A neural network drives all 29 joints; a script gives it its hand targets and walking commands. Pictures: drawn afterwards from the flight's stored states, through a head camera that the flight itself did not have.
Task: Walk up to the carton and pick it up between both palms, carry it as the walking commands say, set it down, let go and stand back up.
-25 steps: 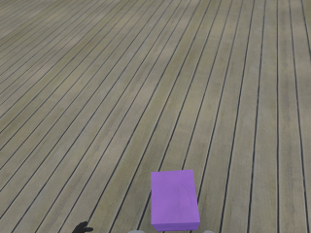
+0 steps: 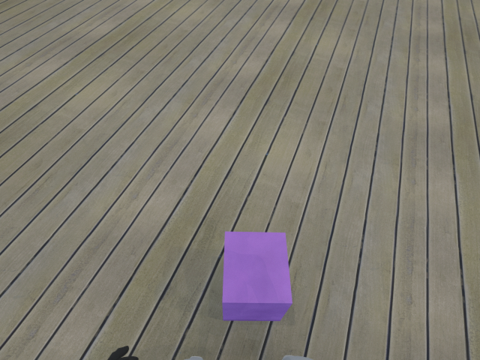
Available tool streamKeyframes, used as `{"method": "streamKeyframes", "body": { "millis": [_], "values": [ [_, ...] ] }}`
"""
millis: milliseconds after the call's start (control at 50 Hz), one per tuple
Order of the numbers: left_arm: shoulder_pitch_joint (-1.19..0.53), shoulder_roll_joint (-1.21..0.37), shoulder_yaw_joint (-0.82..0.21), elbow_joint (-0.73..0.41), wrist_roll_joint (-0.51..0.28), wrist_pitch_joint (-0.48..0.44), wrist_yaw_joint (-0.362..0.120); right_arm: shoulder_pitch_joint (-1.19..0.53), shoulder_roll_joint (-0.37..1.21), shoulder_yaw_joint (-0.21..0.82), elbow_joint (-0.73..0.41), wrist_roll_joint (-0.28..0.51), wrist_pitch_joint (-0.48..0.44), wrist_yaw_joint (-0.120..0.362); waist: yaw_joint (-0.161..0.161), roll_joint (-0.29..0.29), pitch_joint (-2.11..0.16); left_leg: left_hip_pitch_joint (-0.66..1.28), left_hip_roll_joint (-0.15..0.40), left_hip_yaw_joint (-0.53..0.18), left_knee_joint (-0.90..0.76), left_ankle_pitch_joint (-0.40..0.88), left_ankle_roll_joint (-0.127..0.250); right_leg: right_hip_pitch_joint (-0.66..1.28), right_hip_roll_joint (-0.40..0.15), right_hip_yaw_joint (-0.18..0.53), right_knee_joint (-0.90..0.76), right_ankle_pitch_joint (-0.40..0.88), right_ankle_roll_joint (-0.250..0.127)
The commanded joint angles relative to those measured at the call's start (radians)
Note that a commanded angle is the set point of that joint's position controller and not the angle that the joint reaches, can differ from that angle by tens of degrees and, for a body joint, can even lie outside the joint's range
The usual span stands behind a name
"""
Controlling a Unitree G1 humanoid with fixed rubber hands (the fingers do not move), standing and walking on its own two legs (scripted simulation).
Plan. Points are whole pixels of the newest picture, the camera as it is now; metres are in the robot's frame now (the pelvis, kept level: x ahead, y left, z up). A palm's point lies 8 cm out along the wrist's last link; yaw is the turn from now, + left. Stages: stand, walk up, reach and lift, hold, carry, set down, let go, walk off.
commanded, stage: walk up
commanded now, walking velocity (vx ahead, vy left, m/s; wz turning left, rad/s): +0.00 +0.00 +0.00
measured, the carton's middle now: (253, 277) +0.46 -0.06 -0.62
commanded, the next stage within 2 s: none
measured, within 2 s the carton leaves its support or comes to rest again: neither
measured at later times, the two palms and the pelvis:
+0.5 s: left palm out of the picture +0.03 +0.25 -0.12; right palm out of the picture -0.01 -0.24 -0.11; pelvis -0.06 +0.01 +0.01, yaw +1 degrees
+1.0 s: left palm out of the picture -0.02 +0.23 -0.11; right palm out of the picture +0.00 -0.27 -0.12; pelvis -0.07 -0.03 +0.01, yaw +1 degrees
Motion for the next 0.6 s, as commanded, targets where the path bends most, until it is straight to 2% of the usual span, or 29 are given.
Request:
{"method": "streamKeyframes", "body": {
  "millis": [0, 20, 40, 60, 80, 100, 120, 160, 180, 220, 240, 260, 280, 300, 320, 340, 360, 380, 400, 440, 460, 480, 500, 520, 540, 560, 580],
  "values": [
    [0.174, 0.042, 0.010, -0.002, 0.002, -0.080, 0.008, 0.097, -0.146, -0.017, -0.024, -0.035, -0.008, -0.013, 0.048, 0.247, -0.387, 0.244, 0.067, -0.113, -0.125, 0.384, 0.104, 0.401, -0.005, 0.030, -0.531, 0.239, 0.001],
    [0.187, 0.096, 0.031, 0.002, -0.001, -0.085, 0.010, 0.094, -0.112, -0.010, -0.016, -0.030, -0.017, -0.012, 0.076, 0.116, -0.361, 0.072, 0.023, -0.077, -0.048, 0.239, 0.070, 0.524, -0.135, 0.145, -0.526, 0.402, -0.018],
    [0.201, 0.165, 0.045, 0.020, 0.007, -0.077, 0.015, 0.043, -0.065, 0.004, -0.049, -0.024, -0.018, -0.011, 0.103, -0.178, -0.269, -0.132, -0.057, -0.017, 0.070, -0.204, 0.019, 0.523, -0.317, 0.349, -0.570, 0.569, -0.076],
    [0.155, 0.182, 0.045, 0.030, 0.019, -0.076, 0.011, 0.029, -0.063, -0.002, -0.052, -0.016, -0.010, -0.012, 0.098, -0.211, -0.224, -0.104, 0.008, -0.014, 0.124, -0.280, -0.002, 0.367, -0.401, 0.368, -0.601, 0.561, -0.150],
    [0.069, 0.176, 0.048, 0.016, 0.019, -0.080, 0.016, 0.003, -0.095, -0.019, -0.048, -0.021, -0.003, 0.000, 0.083, -0.183, -0.187, -0.089, 0.013, -0.020, 0.222, -0.250, -0.006, 0.297, -0.388, 0.322, -0.594, 0.534, -0.186],
    [0.033, 0.137, 0.038, 0.008, 0.017, -0.078, 0.014, 0.010, -0.085, -0.020, -0.050, -0.026, -0.001, 0.004, 0.049, -0.199, -0.135, -0.035, 0.008, 0.018, 0.271, -0.187, 0.006, 0.213, -0.296, 0.213, -0.610, 0.455, -0.160],
    [0.034, 0.116, 0.030, -0.002, 0.014, -0.085, 0.010, 0.017, -0.082, -0.018, -0.058, -0.024, 0.004, 0.014, 0.035, -0.156, -0.144, -0.045, -0.006, 0.022, 0.251, -0.153, 0.006, 0.261, -0.286, 0.218, -0.589, 0.527, -0.138],
    [0.001, 0.087, 0.026, -0.003, 0.011, -0.093, 0.012, 0.048, -0.053, -0.006, -0.051, -0.016, 0.003, 0.020, 0.018, -0.158, -0.151, 0.003, 0.010, 0.027, 0.157, -0.144, 0.006, 0.238, -0.262, 0.175, -0.581, 0.572, -0.127],
    [0.043, 0.087, 0.023, 0.015, 0.013, -0.096, 0.010, 0.059, -0.057, -0.008, -0.052, -0.013, 0.004, 0.020, 0.030, -0.160, -0.181, 0.034, 0.002, 0.034, 0.101, -0.146, 0.001, 0.264, -0.242, 0.183, -0.588, 0.525, -0.112],
    [0.055, 0.111, 0.031, 0.020, 0.015, -0.099, 0.010, 0.066, -0.061, -0.005, -0.030, -0.011, 0.002, 0.021, 0.043, -0.182, -0.220, 0.054, 0.007, 0.040, 0.052, -0.145, -0.003, 0.304, -0.248, 0.193, -0.562, 0.515, -0.121],
    [0.065, 0.106, 0.032, 0.023, 0.017, -0.096, 0.008, 0.055, -0.056, -0.002, -0.028, -0.003, 0.002, 0.022, 0.040, -0.136, -0.210, 0.094, -0.003, 0.047, 0.005, -0.142, 0.000, 0.292, -0.258, 0.210, -0.583, 0.474, -0.122],
    [0.041, 0.110, 0.036, 0.022, 0.015, -0.090, 0.008, 0.054, -0.053, 0.005, -0.022, -0.009, -0.001, 0.019, 0.029, -0.142, -0.173, 0.109, 0.003, 0.076, -0.106, -0.053, 0.000, 0.272, -0.228, 0.150, -0.558, 0.428, -0.124],
    [0.021, 0.104, 0.036, 0.011, 0.017, -0.087, 0.006, 0.074, -0.045, 0.012, -0.020, -0.007, -0.002, 0.019, 0.012, -0.112, -0.179, 0.169, -0.021, 0.079, -0.219, 0.035, 0.015, 0.264, -0.200, 0.132, -0.542, 0.337, -0.103],
    [0.020, 0.100, 0.036, 0.019, 0.012, -0.079, 0.008, 0.098, -0.055, 0.015, -0.005, -0.006, -0.013, 0.015, 0.001, -0.073, -0.185, 0.205, -0.007, 0.069, -0.303, 0.139, 0.015, 0.262, -0.175, 0.126, -0.524, 0.241, -0.079],
    [0.025, 0.086, 0.026, 0.007, 0.006, -0.081, 0.005, 0.089, -0.101, 0.012, -0.006, -0.010, -0.021, 0.009, 0.011, 0.033, -0.178, 0.221, 0.064, -0.014, -0.328, 0.295, 0.030, 0.232, -0.117, 0.072, -0.428, 0.250, -0.058],
    [0.036, 0.055, 0.017, -0.012, 0.008, -0.079, -0.002, 0.082, -0.148, 0.003, -0.013, -0.011, -0.025, 0.005, 0.030, 0.148, -0.176, 0.189, 0.136, -0.146, -0.384, 0.323, 0.052, 0.219, -0.052, 0.038, -0.382, 0.199, -0.037],
    [0.056, 0.057, 0.016, 0.002, 0.009, -0.074, -0.004, 0.045, -0.182, -0.001, -0.007, -0.013, -0.022, 0.004, 0.048, 0.137, -0.113, 0.173, 0.152, -0.176, -0.390, 0.335, 0.066, 0.191, -0.031, 0.022, -0.401, 0.170, -0.016],
    [0.061, 0.062, 0.019, 0.010, 0.009, -0.073, -0.005, 0.065, -0.170, 0.001, -0.006, -0.021, -0.023, 0.001, 0.045, 0.154, -0.103, 0.144, 0.157, -0.152, -0.392, 0.263, 0.075, 0.196, -0.021, 0.007, -0.400, 0.165, -0.011],
    [0.049, 0.075, 0.027, 0.013, 0.011, -0.073, 0.001, 0.021, -0.157, 0.010, -0.012, -0.016, -0.023, -0.002, 0.056, 0.138, -0.099, 0.126, 0.150, -0.141, -0.375, 0.274, 0.083, 0.224, -0.032, 0.023, -0.414, 0.193, -0.012],
    [0.094, 0.077, 0.020, 0.031, 0.017, -0.084, -0.002, 0.004, -0.143, 0.008, -0.017, -0.013, -0.035, -0.002, 0.065, 0.177, -0.137, 0.129, 0.109, -0.070, -0.337, 0.334, 0.067, 0.277, -0.057, 0.035, -0.420, 0.319, -0.021],
    [0.101, 0.083, 0.027, 0.032, 0.016, -0.086, -0.007, 0.047, -0.143, 0.004, -0.009, -0.019, -0.042, -0.006, 0.062, 0.150, -0.185, 0.143, 0.117, -0.073, -0.340, 0.239, 0.067, 0.297, -0.051, 0.016, -0.431, 0.271, -0.017],
    [0.104, 0.084, 0.028, 0.030, 0.014, -0.085, -0.008, 0.035, -0.144, 0.004, -0.008, -0.020, -0.042, -0.006, 0.061, 0.151, -0.153, 0.114, 0.118, -0.091, -0.353, 0.164, 0.071, 0.291, -0.044, 0.012, -0.427, 0.254, -0.014],
    [0.107, 0.080, 0.021, 0.030, 0.020, -0.081, -0.007, 0.037, -0.148, -0.001, -0.015, -0.021, -0.038, -0.005, 0.063, 0.188, -0.128, 0.070, 0.107, -0.092, -0.366, 0.105, 0.065, 0.306, -0.056, 0.021, -0.441, 0.250, -0.015],
    [0.120, 0.078, 0.022, 0.042, 0.023, -0.078, -0.007, 0.028, -0.145, 0.002, -0.014, -0.020, -0.032, -0.005, 0.071, 0.171, -0.112, 0.051, 0.103, -0.091, -0.391, 0.008, 0.064, 0.300, -0.058, 0.041, -0.454, 0.205, -0.016],
    [0.106, 0.084, 0.020, 0.029, 0.023, -0.081, -0.010, 0.021, -0.138, 0.000, -0.027, -0.024, -0.031, -0.004, 0.067, 0.223, -0.091, 0.005, 0.086, -0.086, -0.372, 0.020, 0.055, 0.311, -0.072, 0.057, -0.449, 0.210, -0.026],
    [0.129, 0.078, 0.015, 0.044, 0.020, -0.084, -0.003, 0.011, -0.132, 0.000, -0.030, -0.024, -0.035, -0.005, 0.073, 0.194, -0.102, 0.019, 0.085, -0.071, -0.351, 0.043, 0.055, 0.319, -0.074, 0.057, -0.458, 0.252, -0.021],
    [0.118, 0.096, 0.028, 0.049, 0.021, -0.086, -0.007, 0.044, -0.135, -0.002, -0.021, -0.026, -0.035, -0.010, 0.062, 0.106, -0.142, 0.053, 0.085, -0.073, -0.344, -0.026, 0.062, 0.306, -0.076, 0.062, -0.481, 0.194, -0.026]
  ]
}}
